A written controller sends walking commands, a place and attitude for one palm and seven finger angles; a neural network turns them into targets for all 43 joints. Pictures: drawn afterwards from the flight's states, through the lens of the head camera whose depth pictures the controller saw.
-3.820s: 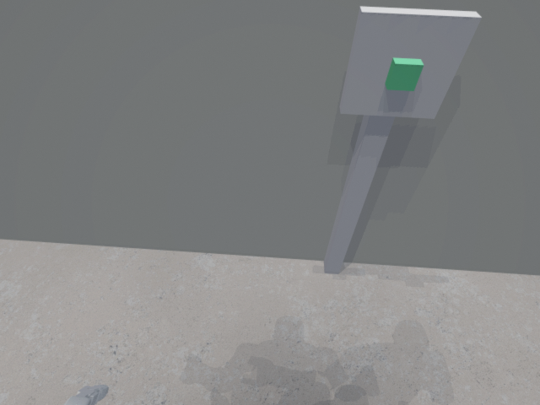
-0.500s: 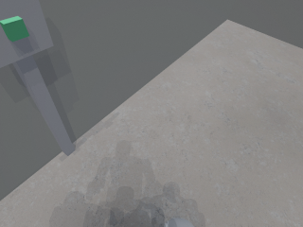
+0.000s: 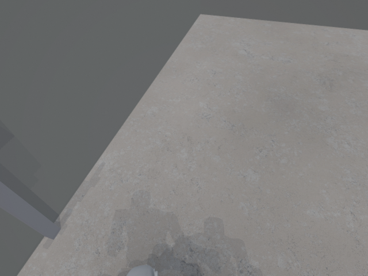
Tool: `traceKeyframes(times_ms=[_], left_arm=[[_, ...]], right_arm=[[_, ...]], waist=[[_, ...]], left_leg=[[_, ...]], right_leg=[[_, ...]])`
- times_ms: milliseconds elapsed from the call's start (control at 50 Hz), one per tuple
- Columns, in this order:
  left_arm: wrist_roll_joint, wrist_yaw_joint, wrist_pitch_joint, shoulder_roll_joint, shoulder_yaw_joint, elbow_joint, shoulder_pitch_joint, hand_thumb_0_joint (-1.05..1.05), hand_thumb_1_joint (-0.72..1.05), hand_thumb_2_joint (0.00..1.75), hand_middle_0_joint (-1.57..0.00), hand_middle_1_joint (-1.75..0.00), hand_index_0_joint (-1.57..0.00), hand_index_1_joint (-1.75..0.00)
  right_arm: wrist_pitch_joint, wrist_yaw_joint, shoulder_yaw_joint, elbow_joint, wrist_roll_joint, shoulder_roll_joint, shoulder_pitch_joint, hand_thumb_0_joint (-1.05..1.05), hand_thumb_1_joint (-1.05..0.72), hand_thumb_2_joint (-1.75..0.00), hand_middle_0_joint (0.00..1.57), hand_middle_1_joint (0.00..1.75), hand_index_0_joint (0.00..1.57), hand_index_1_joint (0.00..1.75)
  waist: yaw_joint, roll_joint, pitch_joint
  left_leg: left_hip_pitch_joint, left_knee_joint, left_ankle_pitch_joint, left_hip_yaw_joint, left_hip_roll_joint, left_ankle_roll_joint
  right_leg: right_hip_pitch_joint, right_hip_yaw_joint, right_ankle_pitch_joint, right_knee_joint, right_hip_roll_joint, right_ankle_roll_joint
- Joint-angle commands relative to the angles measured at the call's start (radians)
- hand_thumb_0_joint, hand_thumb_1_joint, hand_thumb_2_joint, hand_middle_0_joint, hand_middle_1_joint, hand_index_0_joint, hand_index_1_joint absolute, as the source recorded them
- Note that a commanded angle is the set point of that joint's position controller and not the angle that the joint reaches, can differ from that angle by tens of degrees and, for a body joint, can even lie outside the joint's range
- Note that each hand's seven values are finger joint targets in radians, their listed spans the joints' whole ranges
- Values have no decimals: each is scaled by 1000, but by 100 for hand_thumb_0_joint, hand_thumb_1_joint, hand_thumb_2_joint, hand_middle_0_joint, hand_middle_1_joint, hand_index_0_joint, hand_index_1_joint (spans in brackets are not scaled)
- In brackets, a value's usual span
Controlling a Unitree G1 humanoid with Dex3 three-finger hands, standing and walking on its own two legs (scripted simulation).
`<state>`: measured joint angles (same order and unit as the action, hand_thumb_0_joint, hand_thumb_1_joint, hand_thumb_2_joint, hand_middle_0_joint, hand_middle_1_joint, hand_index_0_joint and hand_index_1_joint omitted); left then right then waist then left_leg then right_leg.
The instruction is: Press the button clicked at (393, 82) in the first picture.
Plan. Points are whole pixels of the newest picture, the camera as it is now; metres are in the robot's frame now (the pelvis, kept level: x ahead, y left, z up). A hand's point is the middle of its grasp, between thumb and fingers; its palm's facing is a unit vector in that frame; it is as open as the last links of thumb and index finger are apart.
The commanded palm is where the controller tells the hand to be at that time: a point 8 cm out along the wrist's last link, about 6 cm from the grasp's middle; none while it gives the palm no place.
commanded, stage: walk to a spot facing it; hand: left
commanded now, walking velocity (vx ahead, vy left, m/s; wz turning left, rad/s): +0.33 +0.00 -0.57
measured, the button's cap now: out of the picture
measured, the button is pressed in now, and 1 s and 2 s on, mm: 0 0 0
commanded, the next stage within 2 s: turn to face it in 0.94 s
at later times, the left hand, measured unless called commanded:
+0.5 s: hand (104, 238) +0.25 +0.24 -0.17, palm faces -0.21 -0.96 -0.17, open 7.4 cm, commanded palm none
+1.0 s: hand (188, 157) +0.53 +0.01 -0.16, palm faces -0.58 -0.79 -0.21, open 7.4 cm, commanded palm none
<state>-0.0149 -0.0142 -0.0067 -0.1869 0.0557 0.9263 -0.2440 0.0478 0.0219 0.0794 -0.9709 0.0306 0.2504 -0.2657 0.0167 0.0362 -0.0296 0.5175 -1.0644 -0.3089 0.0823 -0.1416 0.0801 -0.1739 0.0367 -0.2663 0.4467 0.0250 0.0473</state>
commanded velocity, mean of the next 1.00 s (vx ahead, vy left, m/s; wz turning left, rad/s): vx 0.30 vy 0.00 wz -0.54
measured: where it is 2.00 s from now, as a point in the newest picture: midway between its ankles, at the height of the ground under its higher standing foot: (219, 238)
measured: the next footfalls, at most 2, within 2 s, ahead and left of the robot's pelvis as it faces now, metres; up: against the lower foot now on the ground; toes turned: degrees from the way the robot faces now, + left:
left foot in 0.28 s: +0.21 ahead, +0.15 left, +0.00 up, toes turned -3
right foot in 0.82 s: +0.38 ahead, -0.17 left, +0.00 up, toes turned -37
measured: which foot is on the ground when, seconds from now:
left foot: up 0.00-0.26, down 0.28-0.82, up 0.84-1.00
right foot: down 0.00-0.30, up 0.32-0.80, down 0.82-1.00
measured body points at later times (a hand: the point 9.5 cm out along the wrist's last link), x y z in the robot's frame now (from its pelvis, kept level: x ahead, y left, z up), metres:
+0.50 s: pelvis +0.16 +0.05 +0.00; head +0.18 +0.08 +0.45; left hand +0.26 +0.29 -0.16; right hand +0.14 -0.19 -0.13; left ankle +0.17 +0.15 -0.74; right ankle +0.12 -0.08 -0.64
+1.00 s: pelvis +0.33 -0.07 -0.01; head +0.35 -0.10 +0.44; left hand +0.56 +0.06 -0.15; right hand +0.20 -0.28 -0.17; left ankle +0.41 +0.08 -0.64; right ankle +0.34 -0.14 -0.74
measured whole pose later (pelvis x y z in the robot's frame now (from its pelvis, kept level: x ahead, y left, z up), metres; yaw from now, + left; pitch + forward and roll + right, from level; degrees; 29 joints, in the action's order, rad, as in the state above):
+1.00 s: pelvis +0.33 -0.07 -0.01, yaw -34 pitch -1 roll +1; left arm -0.01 -0.02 -0.03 -0.19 0.05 0.94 -0.14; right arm -0.01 0.00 0.05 -0.98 0.02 0.19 -0.27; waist 0.06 0.01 -0.10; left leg 0.53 -1.24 -0.31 0.05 -0.19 0.07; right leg -0.31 0.09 -0.20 0.52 0.07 0.12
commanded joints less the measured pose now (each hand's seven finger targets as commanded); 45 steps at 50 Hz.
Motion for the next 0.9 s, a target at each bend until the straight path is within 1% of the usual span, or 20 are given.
traceKeyframes(times_ms=[0,160,220,240,260,280,300,340,380,420,540,660,720,740,760,780,800,820,840,880], left_arm=[[-4,10,-39,-198,50,-25,-61,0,90,90,-20,-30,-20,-30],[-14,14,-42,-214,52,3,-99,0,90,90,-20,-30,-20,-30],[-6,12,-35,-212,60,-2,-50,0,90,90,-20,-30,-20,-30],[-2,6,-34,-180,56,-8,-32,0,90,90,-20,-30,-20,-30],[8,-6,-29,-106,47,-21,-63,0,90,90,-20,-30,-20,-30],[3,-14,-35,-92,42,-48,-56,0,90,90,-20,-30,-20,-30],[-6,-13,-29,-117,47,-37,-21,0,90,90,-20,-30,-20,-30],[-16,-36,-19,-111,57,-20,15,0,90,90,-20,-30,-20,-30],[-19,-43,1,-75,55,-2,-29,0,90,90,-20,-30,-20,-30],[-20,-43,14,-55,53,-3,-32,0,90,90,-20,-30,-20,-30],[-24,-49,22,-25,39,-56,130,0,90,90,-20,-30,-20,-30],[-17,-50,8,-18,22,-97,299,0,90,90,-20,-30,-20,-30],[-18,-45,-2,-49,32,-75,202,0,90,90,-20,-30,-20,-30],[-20,-39,-11,-80,39,-44,85,0,90,90,-20,-30,-20,-30],[-21,-32,-23,-133,53,0,-65,0,90,90,-20,-30,-20,-30],[-22,-18,-34,-255,78,27,-181,0,90,90,-20,-30,-20,-30],[7,-7,-32,-344,91,35,-233,0,90,90,-20,-30,-20,-30],[15,2,-27,-340,92,7,-176,0,90,90,-20,-30,-20,-30],[14,4,-24,-298,81,-20,-79,0,90,90,-20,-30,-20,-30],[10,14,-35,-206,51,-47,46,0,90,90,-20,-30,-20,-30]], right_arm=[[-52,-3,14,118,3,65,90,0,-90,-90,20,30,20,30],[-87,1,2,187,-10,49,194,0,-90,-90,20,30,20,30],[-104,-15,2,149,-12,68,69,0,-90,-90,20,30,20,30],[-113,-33,13,106,-10,118,-64,0,-90,-90,20,30,20,30],[-116,-43,40,73,3,240,-195,0,-90,-90,20,30,20,30],[-109,-44,34,68,4,275,-262,0,-90,-90,20,30,20,30],[-106,-47,24,67,0,220,-190,0,-90,-90,20,30,20,30],[-114,-45,-5,91,-3,114,-66,0,-90,-90,20,30,20,30],[-127,-49,-15,84,-6,68,-30,0,-90,-90,20,30,20,30],[-138,-53,-16,64,-9,54,-59,0,-90,-90,20,30,20,30],[-142,-52,-9,-2,-9,45,-164,0,-90,-90,20,30,20,30],[-126,-44,-6,-44,3,60,-228,0,-90,-90,20,30,20,30],[-123,-46,5,-32,-1,97,-193,0,-90,-90,20,30,20,30],[-121,-44,8,-21,-5,125,-171,0,-90,-90,20,30,20,30],[-118,-34,7,-4,-11,127,-160,0,-90,-90,20,30,20,30],[-114,-21,-8,25,-29,65,-178,0,-90,-90,20,30,20,30],[-115,-32,-14,72,-33,24,-133,0,-90,-90,20,30,20,30],[-118,-36,-8,78,-27,59,-97,0,-90,-90,20,30,20,30],[-114,-38,-3,78,-23,54,-80,0,-90,-90,20,30,20,30],[-90,-37,-10,44,-6,44,-63,0,-90,-90,20,30,20,30]], waist=[[-37,-155,-35],[-65,-177,-45],[0,-147,-10],[60,-55,45],[103,240,157],[107,294,154],[93,255,93],[30,125,-63],[-14,112,-61],[-24,97,-36],[7,68,-70],[49,86,-115],[-16,115,-43],[-74,103,42],[-146,37,142],[-186,-138,258],[-175,-234,326],[-159,-188,300],[-108,-135,214],[-33,-25,66]], left_leg=[[154,56,66,-30,-6,19],[20,353,6,-35,45,-8],[-299,567,78,2,92,-21],[-515,640,60,-33,58,-32],[-725,716,-112,-352,-221,-99],[-707,842,-253,-560,-383,-169],[-571,899,-378,-553,-385,-169],[-373,920,-291,-345,-285,-139],[-328,899,-80,-153,-229,-112],[-360,883,59,-59,-211,-127],[-513,858,304,69,-217,-172],[-534,799,509,179,-222,-163],[-570,605,882,245,-230,-146],[-562,439,966,262,-220,-125],[-426,210,882,280,-189,-87],[-79,-97,163,249,-89,-39],[159,-396,-324,124,32,-6],[173,-415,-213,-31,-7,-27],[181,-419,-121,-54,-34,-22],[75,-286,-12,-56,-83,-18]], right_leg=[[67,-300,-60,-257,-237,120],[58,-377,3,-195,-243,135],[-87,-338,62,-65,-173,88],[-188,-285,99,110,-101,54],[-384,-152,-141,422,29,-1],[-500,-74,-312,651,45,-28],[-517,-104,-258,779,-17,-26],[-505,-75,-93,824,-94,-30],[-463,-54,-1,815,-111,-51],[-482,-46,52,802,-121,-64],[-607,14,116,610,-146,-84],[-466,108,91,305,-88,-37],[-292,146,26,227,-21,17],[-128,164,17,172,10,37],[147,166,105,94,24,53],[475,-180,132,64,-237,136],[559,-603,352,-31,-465,244],[436,-547,287,-97,-448,226],[320,-520,160,-133,-423,211],[11,-324,154,-179,-327,159]])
